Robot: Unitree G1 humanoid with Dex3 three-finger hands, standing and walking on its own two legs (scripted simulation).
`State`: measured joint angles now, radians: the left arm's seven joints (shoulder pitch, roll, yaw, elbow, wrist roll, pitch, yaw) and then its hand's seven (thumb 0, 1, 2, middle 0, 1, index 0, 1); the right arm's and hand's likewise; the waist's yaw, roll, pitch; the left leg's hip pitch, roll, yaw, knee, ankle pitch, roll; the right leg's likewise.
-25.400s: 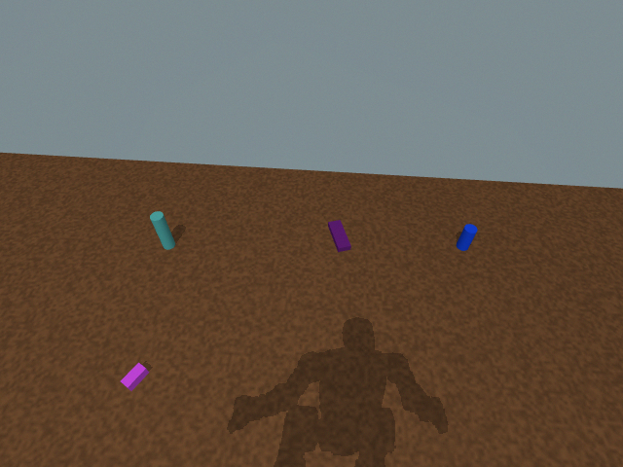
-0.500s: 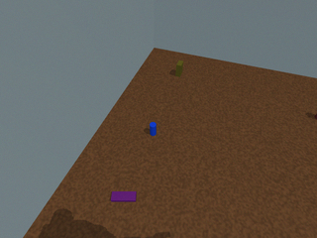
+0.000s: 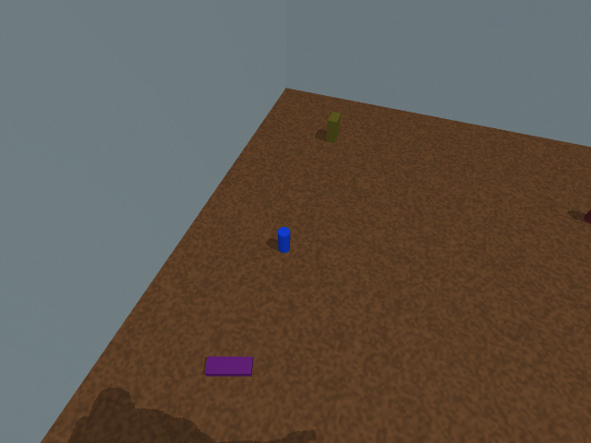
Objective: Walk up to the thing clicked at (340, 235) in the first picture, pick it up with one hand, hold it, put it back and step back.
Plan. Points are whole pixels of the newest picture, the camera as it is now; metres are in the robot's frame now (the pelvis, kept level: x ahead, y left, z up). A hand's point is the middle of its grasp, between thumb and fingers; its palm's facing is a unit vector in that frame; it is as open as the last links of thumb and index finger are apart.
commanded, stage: stand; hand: left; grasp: from above
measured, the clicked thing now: (229, 366) +0.46 +0.22 -0.77
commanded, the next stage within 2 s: rise first in 0.58 s
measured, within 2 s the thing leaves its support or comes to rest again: neither
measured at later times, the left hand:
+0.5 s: hand out of the picture +0.07 +0.26 -0.16, palm faces -0.03 -0.94 -0.35, open 7.3 cm
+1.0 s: hand out of the picture +0.15 +0.25 -0.17, palm faces -0.05 -0.93 -0.36, open 10.3 cm
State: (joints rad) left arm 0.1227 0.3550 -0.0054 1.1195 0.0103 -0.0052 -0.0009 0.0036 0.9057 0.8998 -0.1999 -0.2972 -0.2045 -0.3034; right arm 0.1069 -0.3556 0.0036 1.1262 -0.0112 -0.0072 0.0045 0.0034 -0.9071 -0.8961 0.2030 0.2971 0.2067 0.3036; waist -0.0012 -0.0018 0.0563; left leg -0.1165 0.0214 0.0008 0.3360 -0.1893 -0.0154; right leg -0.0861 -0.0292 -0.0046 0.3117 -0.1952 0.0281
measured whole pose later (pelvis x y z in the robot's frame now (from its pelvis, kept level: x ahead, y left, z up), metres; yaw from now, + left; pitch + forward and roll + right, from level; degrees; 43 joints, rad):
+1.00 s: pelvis -0.02 +0.00 -0.03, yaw +0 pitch +7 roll -1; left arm -0.01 0.34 0.14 0.94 0.12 0.08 -0.02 0.00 0.23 0.94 -0.13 -0.82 -0.14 -0.82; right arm 0.24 -0.24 -0.02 0.74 0.03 -0.04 -0.02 0.01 -0.91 -0.89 0.20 0.30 0.21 0.30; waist -0.04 -0.01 -0.01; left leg -0.48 0.03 -0.01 0.67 -0.31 -0.02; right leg -0.45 -0.02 0.00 0.64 -0.32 0.02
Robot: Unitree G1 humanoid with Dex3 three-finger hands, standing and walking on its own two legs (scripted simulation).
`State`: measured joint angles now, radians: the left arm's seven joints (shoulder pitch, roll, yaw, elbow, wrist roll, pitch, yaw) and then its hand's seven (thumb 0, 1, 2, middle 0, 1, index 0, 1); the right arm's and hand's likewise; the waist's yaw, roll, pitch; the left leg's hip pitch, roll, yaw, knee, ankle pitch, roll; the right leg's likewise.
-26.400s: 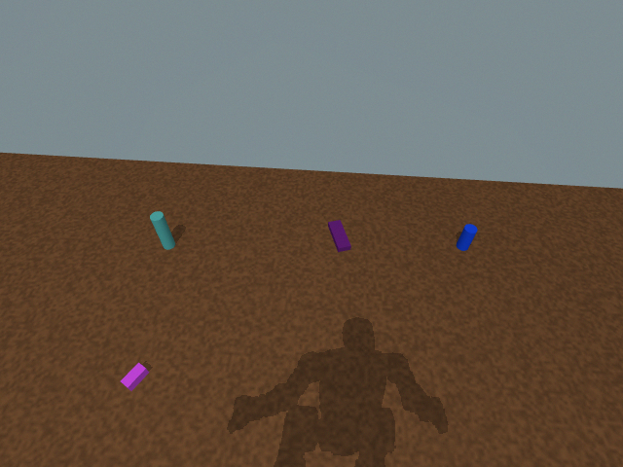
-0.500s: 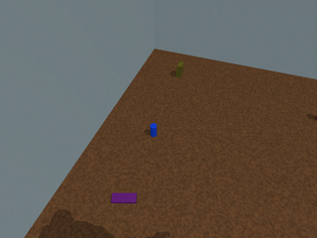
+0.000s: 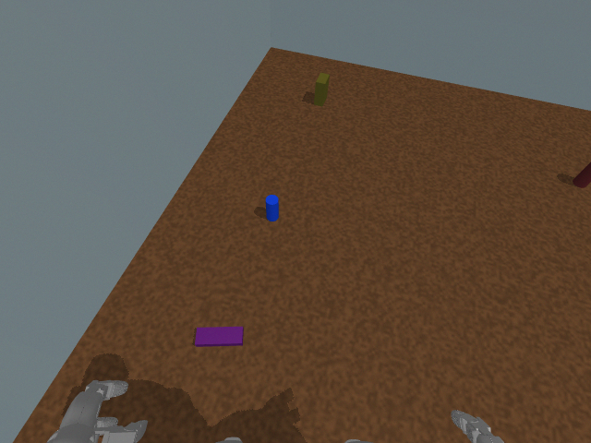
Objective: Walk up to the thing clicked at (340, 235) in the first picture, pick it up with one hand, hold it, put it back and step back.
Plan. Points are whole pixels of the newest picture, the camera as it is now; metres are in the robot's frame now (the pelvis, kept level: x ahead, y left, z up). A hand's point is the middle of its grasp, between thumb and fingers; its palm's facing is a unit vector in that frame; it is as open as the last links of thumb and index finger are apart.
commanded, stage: rise first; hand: left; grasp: from above
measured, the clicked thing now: (219, 336) +0.48 +0.22 -0.74
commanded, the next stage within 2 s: none
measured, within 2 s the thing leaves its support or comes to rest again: neither
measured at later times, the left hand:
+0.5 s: hand out of the picture +0.14 +0.26 -0.20, palm faces -0.14 -0.89 -0.44, open 14.2 cm
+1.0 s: hand (148, 412) +0.21 +0.28 -0.35, palm faces -0.41 -0.59 -0.70, open 14.1 cm
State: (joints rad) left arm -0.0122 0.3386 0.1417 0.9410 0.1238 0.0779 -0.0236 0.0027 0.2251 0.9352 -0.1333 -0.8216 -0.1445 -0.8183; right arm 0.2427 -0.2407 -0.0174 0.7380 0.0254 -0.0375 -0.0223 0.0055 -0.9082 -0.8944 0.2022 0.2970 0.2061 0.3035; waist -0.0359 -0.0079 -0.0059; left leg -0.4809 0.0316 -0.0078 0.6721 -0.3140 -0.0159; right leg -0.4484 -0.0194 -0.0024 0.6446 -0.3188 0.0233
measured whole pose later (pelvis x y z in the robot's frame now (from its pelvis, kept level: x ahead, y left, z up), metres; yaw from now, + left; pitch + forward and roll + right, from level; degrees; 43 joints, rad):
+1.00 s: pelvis -0.04 +0.00 -0.21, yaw -1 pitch +31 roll -2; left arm -0.11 0.45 0.13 0.66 0.59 -0.03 0.06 -0.01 -0.55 1.00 -0.10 -1.02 -0.10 -1.04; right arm 0.10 -0.29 -0.05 0.62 -0.01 -0.21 0.01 0.01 -0.90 -0.90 0.20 0.30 0.21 0.30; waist -0.04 0.01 -0.18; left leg -1.59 0.02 -0.05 1.71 -0.66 -0.02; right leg -1.55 -0.01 0.00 1.69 -0.68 0.03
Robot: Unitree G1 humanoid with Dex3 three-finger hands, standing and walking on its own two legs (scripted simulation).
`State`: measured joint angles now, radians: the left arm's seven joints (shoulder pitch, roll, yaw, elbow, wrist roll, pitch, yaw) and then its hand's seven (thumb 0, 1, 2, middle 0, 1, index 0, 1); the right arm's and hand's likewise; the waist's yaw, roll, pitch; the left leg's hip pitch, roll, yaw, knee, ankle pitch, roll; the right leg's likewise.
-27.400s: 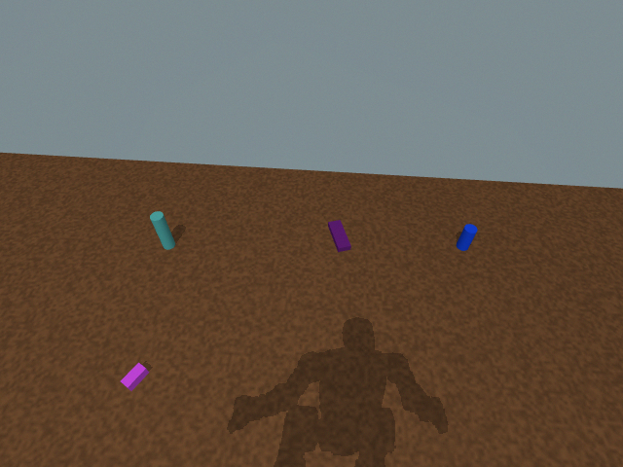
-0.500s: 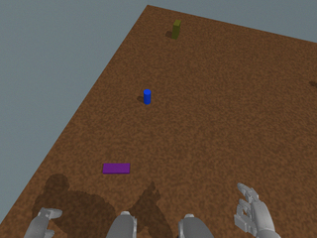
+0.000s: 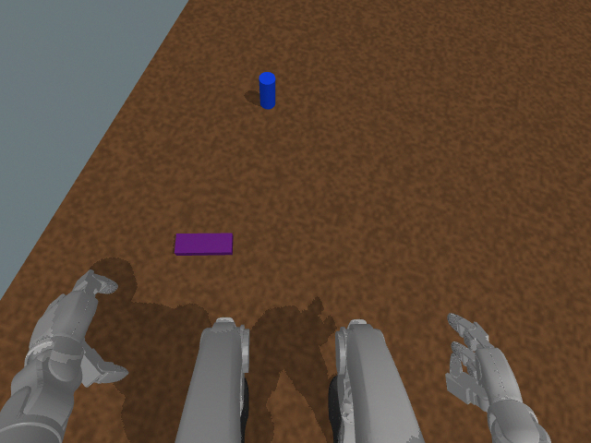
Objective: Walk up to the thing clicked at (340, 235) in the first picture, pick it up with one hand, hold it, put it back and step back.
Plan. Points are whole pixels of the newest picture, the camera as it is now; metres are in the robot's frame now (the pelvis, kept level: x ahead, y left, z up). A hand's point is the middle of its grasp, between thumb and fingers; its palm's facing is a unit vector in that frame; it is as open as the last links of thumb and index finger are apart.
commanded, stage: rise first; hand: left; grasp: from above
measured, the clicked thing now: (204, 244) +0.52 +0.23 -0.54
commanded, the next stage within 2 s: none
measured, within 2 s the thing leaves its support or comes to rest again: neither
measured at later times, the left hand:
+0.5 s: hand (143, 273) +0.38 +0.30 -0.30, palm faces -0.47 -0.13 -0.87, open 13.9 cm
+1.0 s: hand (156, 255) +0.44 +0.30 -0.37, palm faces -0.44 -0.01 -0.90, open 14.1 cm
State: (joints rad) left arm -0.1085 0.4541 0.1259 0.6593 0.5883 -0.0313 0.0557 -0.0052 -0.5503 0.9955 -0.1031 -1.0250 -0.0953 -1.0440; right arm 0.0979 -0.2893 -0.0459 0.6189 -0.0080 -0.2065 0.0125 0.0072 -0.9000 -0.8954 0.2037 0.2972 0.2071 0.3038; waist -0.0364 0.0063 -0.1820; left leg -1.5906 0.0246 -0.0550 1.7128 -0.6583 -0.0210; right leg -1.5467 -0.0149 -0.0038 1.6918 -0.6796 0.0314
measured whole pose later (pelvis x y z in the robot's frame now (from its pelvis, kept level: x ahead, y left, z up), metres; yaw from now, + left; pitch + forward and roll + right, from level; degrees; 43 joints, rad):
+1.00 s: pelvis -0.04 +0.01 -0.21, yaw -7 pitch +33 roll -9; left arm -0.95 0.84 0.13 1.43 1.33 -0.30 0.37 0.00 -0.52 1.01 -0.09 -0.96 -0.09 -0.97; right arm 0.12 -0.26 0.06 0.75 -0.17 -0.01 0.12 0.00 -0.91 -0.90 0.20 0.30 0.21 0.30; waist -0.22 -0.03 -0.05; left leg -2.31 0.00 -0.16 2.39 -0.68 -0.02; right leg -2.20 0.02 -0.05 2.30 -0.70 0.06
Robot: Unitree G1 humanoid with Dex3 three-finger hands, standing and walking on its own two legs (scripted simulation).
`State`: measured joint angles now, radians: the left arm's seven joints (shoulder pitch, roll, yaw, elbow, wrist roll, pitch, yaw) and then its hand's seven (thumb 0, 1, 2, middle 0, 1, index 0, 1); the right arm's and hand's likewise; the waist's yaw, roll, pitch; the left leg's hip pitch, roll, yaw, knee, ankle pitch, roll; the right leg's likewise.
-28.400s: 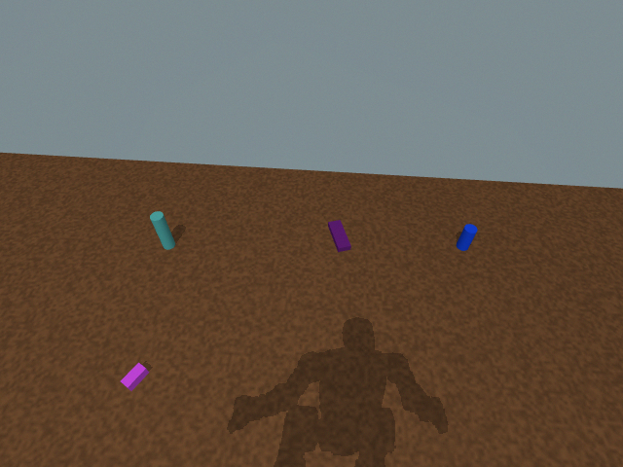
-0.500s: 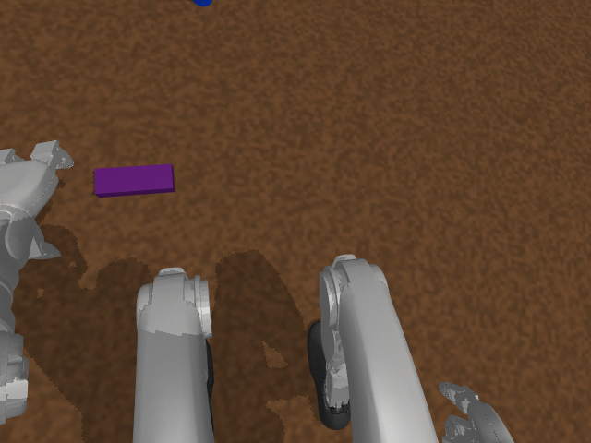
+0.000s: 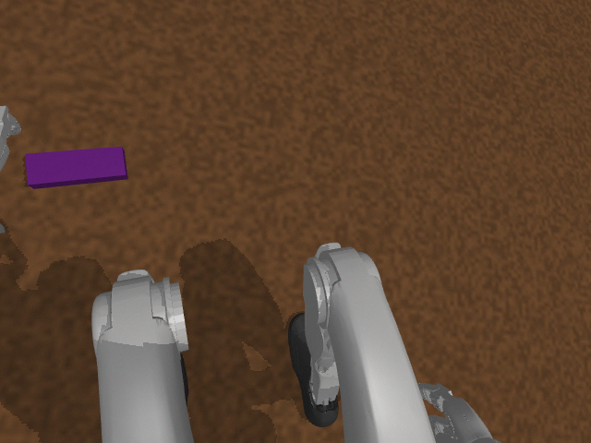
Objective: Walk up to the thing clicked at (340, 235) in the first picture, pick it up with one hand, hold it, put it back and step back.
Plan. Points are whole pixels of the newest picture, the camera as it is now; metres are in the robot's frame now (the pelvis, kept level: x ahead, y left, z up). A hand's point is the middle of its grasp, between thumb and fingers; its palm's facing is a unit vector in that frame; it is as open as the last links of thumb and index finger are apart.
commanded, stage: rise first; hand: left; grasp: from above
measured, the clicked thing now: (79, 167) +0.53 +0.29 -0.33
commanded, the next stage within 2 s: none
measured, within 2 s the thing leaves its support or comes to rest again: neither
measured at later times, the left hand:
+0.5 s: hand (3, 175) +0.47 +0.34 -0.19, palm faces -0.45 -0.08 -0.89, open 14.1 cm
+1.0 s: hand (14, 172) +0.48 +0.33 -0.20, palm faces -0.44 -0.08 -0.89, open 14.1 cm
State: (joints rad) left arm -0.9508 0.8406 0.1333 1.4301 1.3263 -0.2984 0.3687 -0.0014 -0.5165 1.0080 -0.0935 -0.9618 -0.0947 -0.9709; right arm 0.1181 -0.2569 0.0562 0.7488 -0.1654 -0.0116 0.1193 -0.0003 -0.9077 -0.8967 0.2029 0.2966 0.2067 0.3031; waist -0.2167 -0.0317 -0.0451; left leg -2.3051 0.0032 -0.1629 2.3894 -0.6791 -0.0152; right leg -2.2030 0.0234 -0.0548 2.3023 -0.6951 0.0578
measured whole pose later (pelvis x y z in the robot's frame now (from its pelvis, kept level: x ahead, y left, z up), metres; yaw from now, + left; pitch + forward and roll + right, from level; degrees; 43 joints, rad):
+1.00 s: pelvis +0.00 +0.00 -0.02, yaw -3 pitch +32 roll -11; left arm -1.03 0.94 0.14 1.51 1.31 -0.27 0.39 0.00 -0.54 1.02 -0.08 -1.02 -0.08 -1.02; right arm 0.12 -0.28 0.15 0.71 -0.18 -0.02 0.15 0.00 -0.91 -0.90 0.20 0.30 0.21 0.30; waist -0.29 -0.05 0.03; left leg -2.35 0.00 -0.20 2.47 -0.70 -0.02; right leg -2.24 0.04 -0.09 2.35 -0.70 0.06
